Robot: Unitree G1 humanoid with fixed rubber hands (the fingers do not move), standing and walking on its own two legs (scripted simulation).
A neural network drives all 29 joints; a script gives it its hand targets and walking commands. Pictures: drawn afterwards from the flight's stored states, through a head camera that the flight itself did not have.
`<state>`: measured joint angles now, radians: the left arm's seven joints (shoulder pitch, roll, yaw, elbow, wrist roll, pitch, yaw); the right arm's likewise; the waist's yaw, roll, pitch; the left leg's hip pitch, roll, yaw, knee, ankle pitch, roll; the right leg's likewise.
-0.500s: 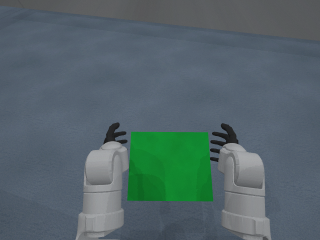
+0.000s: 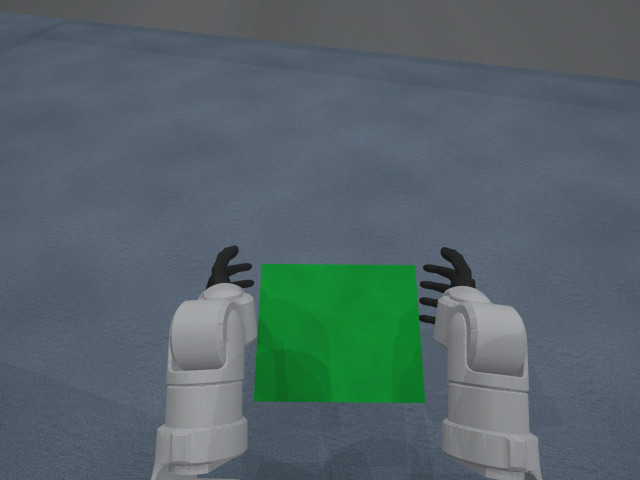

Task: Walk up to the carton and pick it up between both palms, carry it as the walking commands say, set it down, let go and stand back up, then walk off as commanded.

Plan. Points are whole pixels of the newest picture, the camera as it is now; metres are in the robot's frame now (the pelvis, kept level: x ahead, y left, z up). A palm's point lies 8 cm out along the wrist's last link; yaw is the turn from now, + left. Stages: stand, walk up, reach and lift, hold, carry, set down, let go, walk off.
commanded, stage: carry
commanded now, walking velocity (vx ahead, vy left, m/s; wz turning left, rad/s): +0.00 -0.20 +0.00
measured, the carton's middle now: (336, 335) +0.33 +0.02 -0.02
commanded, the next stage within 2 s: none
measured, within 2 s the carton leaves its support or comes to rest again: neither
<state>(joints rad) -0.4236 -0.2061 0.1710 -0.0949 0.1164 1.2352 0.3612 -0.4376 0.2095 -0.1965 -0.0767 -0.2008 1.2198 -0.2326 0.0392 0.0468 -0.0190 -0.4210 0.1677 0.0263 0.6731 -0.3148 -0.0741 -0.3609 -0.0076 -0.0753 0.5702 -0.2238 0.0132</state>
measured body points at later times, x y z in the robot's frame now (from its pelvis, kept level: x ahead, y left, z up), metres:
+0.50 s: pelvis -0.09 -0.12 +0.00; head -0.08 -0.13 +0.45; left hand +0.22 +0.03 +0.09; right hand +0.24 -0.24 +0.08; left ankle -0.04 +0.06 -0.72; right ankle -0.04 -0.25 -0.73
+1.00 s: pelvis -0.17 -0.23 +0.01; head -0.17 -0.23 +0.46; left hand +0.14 -0.08 +0.09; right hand +0.15 -0.36 +0.09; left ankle -0.13 -0.07 -0.72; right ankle -0.11 -0.35 -0.72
